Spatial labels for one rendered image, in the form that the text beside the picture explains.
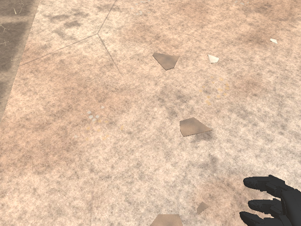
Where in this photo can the right robot hand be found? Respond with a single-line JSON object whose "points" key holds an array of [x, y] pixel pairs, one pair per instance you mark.
{"points": [[284, 212]]}

